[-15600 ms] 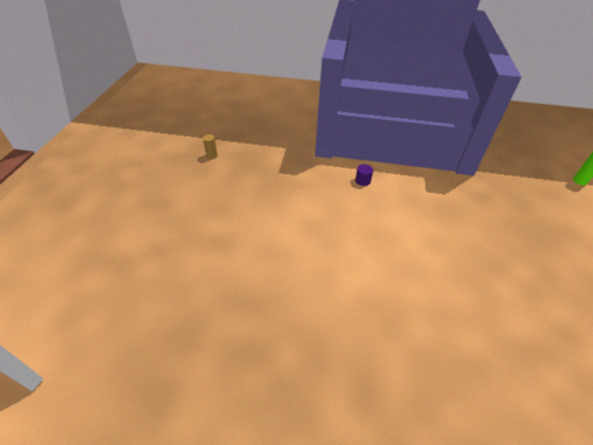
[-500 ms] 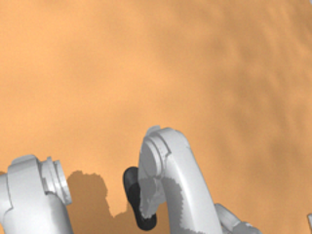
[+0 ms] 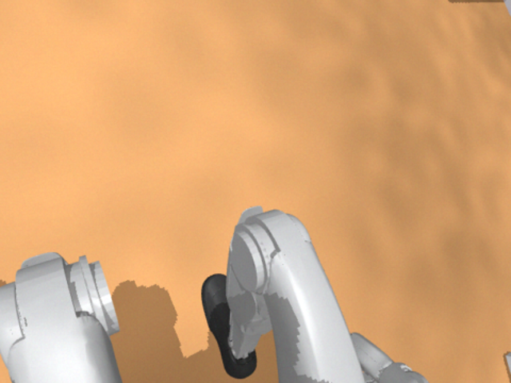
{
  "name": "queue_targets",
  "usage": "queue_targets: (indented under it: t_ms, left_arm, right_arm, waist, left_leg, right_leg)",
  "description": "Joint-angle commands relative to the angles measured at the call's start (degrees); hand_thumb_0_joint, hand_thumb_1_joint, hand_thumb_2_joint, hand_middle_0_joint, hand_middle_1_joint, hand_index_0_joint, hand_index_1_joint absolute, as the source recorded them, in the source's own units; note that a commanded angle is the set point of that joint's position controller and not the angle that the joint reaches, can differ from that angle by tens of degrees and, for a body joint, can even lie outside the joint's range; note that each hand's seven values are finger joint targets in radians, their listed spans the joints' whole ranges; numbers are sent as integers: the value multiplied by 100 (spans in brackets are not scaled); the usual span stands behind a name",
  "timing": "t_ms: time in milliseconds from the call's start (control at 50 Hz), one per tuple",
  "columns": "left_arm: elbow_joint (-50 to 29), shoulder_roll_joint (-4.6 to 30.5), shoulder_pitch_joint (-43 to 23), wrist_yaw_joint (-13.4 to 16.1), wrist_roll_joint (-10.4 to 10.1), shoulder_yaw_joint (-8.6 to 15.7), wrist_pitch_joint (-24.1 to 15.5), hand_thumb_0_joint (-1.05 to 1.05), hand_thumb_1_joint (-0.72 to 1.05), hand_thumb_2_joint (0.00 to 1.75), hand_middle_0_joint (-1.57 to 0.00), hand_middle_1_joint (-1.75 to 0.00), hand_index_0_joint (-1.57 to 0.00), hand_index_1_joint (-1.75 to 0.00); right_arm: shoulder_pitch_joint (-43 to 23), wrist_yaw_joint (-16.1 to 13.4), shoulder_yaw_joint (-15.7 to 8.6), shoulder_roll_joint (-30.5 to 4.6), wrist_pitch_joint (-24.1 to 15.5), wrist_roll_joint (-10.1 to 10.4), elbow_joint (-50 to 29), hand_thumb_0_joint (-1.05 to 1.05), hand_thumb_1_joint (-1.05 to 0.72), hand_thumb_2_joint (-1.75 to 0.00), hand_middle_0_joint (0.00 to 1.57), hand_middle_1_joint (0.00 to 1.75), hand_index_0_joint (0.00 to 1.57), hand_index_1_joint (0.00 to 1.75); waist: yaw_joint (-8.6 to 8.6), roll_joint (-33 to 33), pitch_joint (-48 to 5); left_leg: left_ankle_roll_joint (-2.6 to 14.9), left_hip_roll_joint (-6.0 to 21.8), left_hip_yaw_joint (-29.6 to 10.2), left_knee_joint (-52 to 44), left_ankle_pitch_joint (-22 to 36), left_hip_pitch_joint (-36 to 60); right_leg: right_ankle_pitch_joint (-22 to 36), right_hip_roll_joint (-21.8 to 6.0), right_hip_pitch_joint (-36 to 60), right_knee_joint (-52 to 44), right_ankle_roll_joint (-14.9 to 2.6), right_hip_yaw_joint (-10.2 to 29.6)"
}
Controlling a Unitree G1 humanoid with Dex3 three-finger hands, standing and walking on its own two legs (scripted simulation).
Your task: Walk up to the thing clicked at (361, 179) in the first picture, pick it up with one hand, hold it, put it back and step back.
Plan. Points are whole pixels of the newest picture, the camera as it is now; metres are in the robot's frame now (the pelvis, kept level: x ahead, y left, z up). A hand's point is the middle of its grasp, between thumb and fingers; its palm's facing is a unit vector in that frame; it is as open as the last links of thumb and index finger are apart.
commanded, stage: close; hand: left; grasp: from above
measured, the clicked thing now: out of the picture +0.40 +0.39 -0.25
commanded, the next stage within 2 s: settle in 0.36 s
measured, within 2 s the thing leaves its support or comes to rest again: leaves its support in 0.84 s
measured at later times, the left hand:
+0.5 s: hand out of the picture +0.39 +0.38 -0.22, palm faces -0.43 -0.17 -0.89, open 10.7 cm
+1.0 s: hand out of the picture +0.39 +0.40 -0.18, palm faces -0.36 -0.14 -0.92, open 10.6 cm
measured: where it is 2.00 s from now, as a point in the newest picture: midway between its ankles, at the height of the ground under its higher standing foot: (173, 373)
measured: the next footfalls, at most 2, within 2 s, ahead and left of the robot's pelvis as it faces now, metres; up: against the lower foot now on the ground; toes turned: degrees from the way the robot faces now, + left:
none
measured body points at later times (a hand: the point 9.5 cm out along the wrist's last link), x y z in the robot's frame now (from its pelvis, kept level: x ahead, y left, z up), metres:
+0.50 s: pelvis +0.00 +0.00 +0.00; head +0.24 +0.14 +0.35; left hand +0.41 +0.39 -0.17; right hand +0.09 -0.25 -0.07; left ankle +0.07 +0.12 -0.25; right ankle +0.12 -0.12 -0.25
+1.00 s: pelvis +0.00 +0.00 +0.01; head +0.22 +0.14 +0.38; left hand +0.40 +0.40 -0.13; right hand +0.11 -0.26 -0.06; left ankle +0.07 +0.12 -0.25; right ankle +0.12 -0.12 -0.25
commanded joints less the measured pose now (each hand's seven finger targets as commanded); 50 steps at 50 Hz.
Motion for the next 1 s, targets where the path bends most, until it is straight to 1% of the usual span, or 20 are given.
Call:
queue_targets:
  t_ms: [0, 80, 200, 220, 280, 440, 460, 580, 660, 740, 760, 820, 840, 860, 880, 900, 920, 940, 960, 980]
  left_arm:
    - [-451, 1214, -1069, 121, -123, -27, 51, 0, 24, 75, -60, -87, -63, -83]
    - [-410, 1232, -989, 79, -139, -20, 47, 0, 29, 77, -63, -85, -66, -82]
    - [-355, 1135, -950, 39, -181, -76, -11, 0, 34, 77, -66, -87, -70, -84]
    - [-381, 1102, -969, 35, -267, -70, -32, 0, 33, 77, -66, -87, -70, -83]
    - [-299, 1204, -798, 22, -209, -42, -41, 0, 39, 81, -71, -88, -74, -85]
    - [-354, 1113, -858, -47, -309, -89, -91, 0, 46, 83, -78, -88, -80, -85]
    - [-327, 1133, -767, -58, -291, -102, -84, 0, 38, 85, -76, -91, -78, -89]
    - [-537, 1238, -877, -120, -279, -12, -51, 0, 37, 90, -75, -94, -78, -92]
    - [-921, 1415, -825, -97, -206, 243, -18, 0, 41, 89, -79, -91, -81, -89]
    - [-1542, 1539, -935, -137, -206, 482, 18, 0, 40, 91, -79, -91, -81, -89]
    - [-1853, 1636, -860, -136, -174, 628, 31, 0, 40, 91, -79, -90, -81, -89]
    - [-2229, 1446, -670, -243, -235, 719, 175, 0, 42, 87, -80, -87, -82, -85]
    - [-2464, 1370, -759, -285, -292, 718, 196, 0, 42, 88, -80, -86, -82, -85]
    - [-2766, 1069, -778, -368, -356, 529, 226, 0, 40, 87, -80, -85, -81, -83]
    - [-2887, 1055, -695, -439, -387, 537, 282, 0, 40, 86, -80, -84, -81, -83]
    - [-2922, 781, -701, -543, -434, 361, 338, 0, 44, 82, -81, -83, -83, -81]
    - [-2842, 974, -610, -603, -421, 512, 405, 0, 46, 80, -82, -83, -84, -80]
    - [-2804, 813, -664, -718, -417, 366, 460, 0, 48, 81, -84, -81, -86, -79]
    - [-2805, 822, -477, -804, -478, 490, 506, 0, 49, 81, -85, -81, -87, -79]
    - [-2908, 666, -583, -898, -492, 367, 534, 0, 51, 84, -86, -84, -88, -82]
  right_arm:
    - [731, -79, -504, -1789, -29, -10, -35, 0, -89, -90, 20, 30, 20, 30]
    - [771, -96, -514, -1807, -21, 24, -54, 0, -89, -90, 20, 30, 20, 30]
    - [827, -95, -488, -1806, -13, -17, -39, 0, -89, -90, 20, 30, 20, 30]
    - [782, -92, -424, -1731, -7, -19, -34, 0, -89, -90, 20, 30, 20, 30]
    - [763, -114, -428, -1736, 7, -11, -48, 0, -89, -90, 20, 30, 20, 30]
    - [787, -95, -376, -1741, 6, -41, -71, 0, -89, -90, 20, 30, 20, 30]
    - [758, -103, -371, -1734, -4, -15, -86, 0, -91, -90, 20, 30, 20, 30]
    - [769, -121, -427, -1721, 33, 14, -80, 0, -91, -90, 20, 30, 20, 30]
    - [917, -118, -493, -1679, 82, 8, -60, 0, -91, -90, 20, 30, 20, 30]
    - [891, -89, -679, -1677, 105, 58, -17, 0, -91, -90, 20, 30, 20, 30]
    - [964, -100, -843, -1781, 129, 74, -10, 0, -91, -90, 20, 30, 20, 30]
    - [1009, -55, -1100, -1686, 143, 178, 27, 0, -91, -90, 20, 30, 20, 30]
    - [1010, -58, -1170, -1705, 159, 230, 3, 0, -91, -90, 20, 30, 20, 30]
    - [904, -68, -1220, -1631, 178, 330, -94, 0, -90, -90, 20, 30, 20, 30]
    - [969, -83, -1313, -1629, 207, 398, -45, 0, -91, -90, 20, 30, 20, 30]
    - [981, -71, -1367, -1599, 215, 439, -85, 0, -90, -90, 20, 30, 20, 30]
    - [1095, -88, -1423, -1619, 254, 493, 23, 0, -90, -90, 20, 30, 20, 30]
    - [1133, -82, -1477, -1617, 282, 547, -19, 0, -90, -90, 20, 30, 20, 30]
    - [1234, -106, -1574, -1619, 336, 605, 47, 0, -90, -90, 20, 30, 20, 30]
    - [1280, -97, -1589, -1577, 375, 646, 14, 0, -90, -90, 20, 30, 20, 30]
  waist:
    - [-183, 2594, -2955]
    - [-156, 2665, -3084]
    - [-195, 2672, -3111]
    - [-186, 2477, -3105]
    - [-105, 2498, -3014]
    - [-186, 2379, -2958]
    - [-146, 2348, -2943]
    - [-87, 2640, -3108]
    - [20, 2834, -3429]
    - [122, 3284, -3587]
    - [219, 3532, -3860]
    - [353, 3693, -4026]
    - [348, 3634, -4066]
    - [440, 3733, -4238]
    - [489, 3792, -4336]
    - [471, 3727, -4303]
    - [526, 3584, -4313]
    - [472, 3452, -4146]
    - [578, 3402, -4283]
    - [528, 3396, -4214]
  left_leg:
    - [-27, 66, 467, -1757, 689, 2415]
    - [-52, 63, 445, -1755, 958, 2591]
    - [-39, 53, 512, -1661, 988, 2550]
    - [-30, 63, 464, -1653, 948, 2433]
    - [-24, 52, 518, -1677, 788, 2406]
    - [-13, 46, 454, -1659, 781, 2361]
    - [-10, 46, 468, -1669, 772, 2368]
    - [-61, 58, 418, -1756, 880, 2570]
    - [-67, 36, 532, -1719, 1128, 2689]
    - [-122, 47, 512, -1859, 1098, 2894]
    - [-147, 39, 556, -1910, 1203, 3082]
    - [-186, 35, 632, -1956, 1250, 3191]
    - [-161, 6, 628, -2023, 1208, 3127]
    - [-163, 2, 637, -2123, 1151, 3231]
    - [-143, -9, 702, -2139, 1185, 3229]
    - [-152, -21, 687, -2214, 1253, 3292]
    - [-131, -20, 682, -2259, 1221, 3225]
    - [-108, -37, 708, -2250, 1214, 3105]
    - [-108, -41, 711, -2335, 1282, 3205]
    - [-95, -59, 711, -2391, 1242, 3144]
  right_leg:
    - [848, 244, 1405, -1110, -362, -507]
    - [1055, 234, 1427, -1058, -361, -520]
    - [1124, 245, 1573, -1108, -352, -506]
    - [1079, 247, 1611, -1120, -347, -533]
    - [923, 264, 1574, -1159, -370, -481]
    - [941, 252, 1562, -1140, -341, -540]
    - [930, 251, 1597, -1164, -345, -505]
    - [999, 239, 1497, -1068, -367, -517]
    - [1228, 250, 1750, -1083, -376, -457]
    - [1152, 199, 1469, -997, -404, -475]
    - [1218, 202, 1542, -1007, -430, -430]
    - [1210, 173, 1380, -979, -473, -347]
    - [1189, 146, 1307, -1019, -468, -366]
    - [1119, 140, 1272, -1085, -504, -313]
    - [1160, 128, 1321, -1162, -497, -273]
    - [1203, 96, 1215, -1168, -485, -262]
    - [1173, 95, 1199, -1197, -491, -249]
    - [1176, 74, 1119, -1238, -484, -212]
    - [1191, 62, 1180, -1292, -479, -176]
    - [1166, 44, 1175, -1317, -477, -162]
